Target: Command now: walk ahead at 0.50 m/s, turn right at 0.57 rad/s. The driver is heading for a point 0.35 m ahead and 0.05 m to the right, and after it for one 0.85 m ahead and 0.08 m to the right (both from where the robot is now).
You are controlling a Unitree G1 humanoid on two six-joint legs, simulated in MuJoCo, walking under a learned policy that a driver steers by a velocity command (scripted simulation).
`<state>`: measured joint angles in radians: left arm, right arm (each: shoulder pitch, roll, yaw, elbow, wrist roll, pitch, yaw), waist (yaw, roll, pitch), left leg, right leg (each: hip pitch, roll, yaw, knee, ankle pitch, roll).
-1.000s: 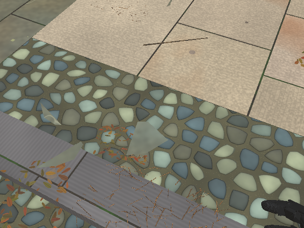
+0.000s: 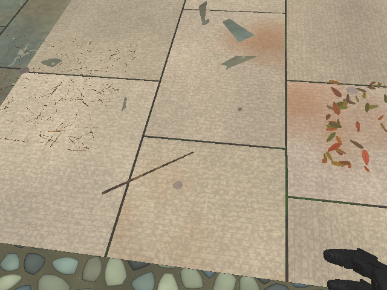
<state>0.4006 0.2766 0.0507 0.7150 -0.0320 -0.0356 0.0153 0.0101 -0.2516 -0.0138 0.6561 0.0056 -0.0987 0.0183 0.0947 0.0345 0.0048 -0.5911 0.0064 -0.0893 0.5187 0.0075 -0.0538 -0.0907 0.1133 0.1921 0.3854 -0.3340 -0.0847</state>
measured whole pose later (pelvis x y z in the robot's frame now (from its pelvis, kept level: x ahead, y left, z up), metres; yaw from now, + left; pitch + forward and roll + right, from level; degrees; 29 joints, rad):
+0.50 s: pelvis +0.27 +0.00 -0.01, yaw -18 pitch +2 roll +2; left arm 0.09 0.27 0.05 0.60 -0.03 -0.03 -0.05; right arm 0.34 -0.29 -0.06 0.84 0.01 -0.08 0.00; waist -0.10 -0.04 0.04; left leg 0.06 -0.02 0.19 0.25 -0.33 0.00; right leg -0.68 -0.09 0.01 0.72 -0.01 -0.02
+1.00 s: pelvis +0.53 -0.12 +0.00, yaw -18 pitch +1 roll -2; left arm 0.30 0.26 0.06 0.77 0.01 -0.09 -0.01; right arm 0.16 -0.27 -0.04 0.77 0.02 -0.05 0.03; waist 0.05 0.05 0.02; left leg -0.70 0.10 -0.05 0.70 0.10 -0.01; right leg 0.03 0.07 -0.12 0.22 -0.27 -0.06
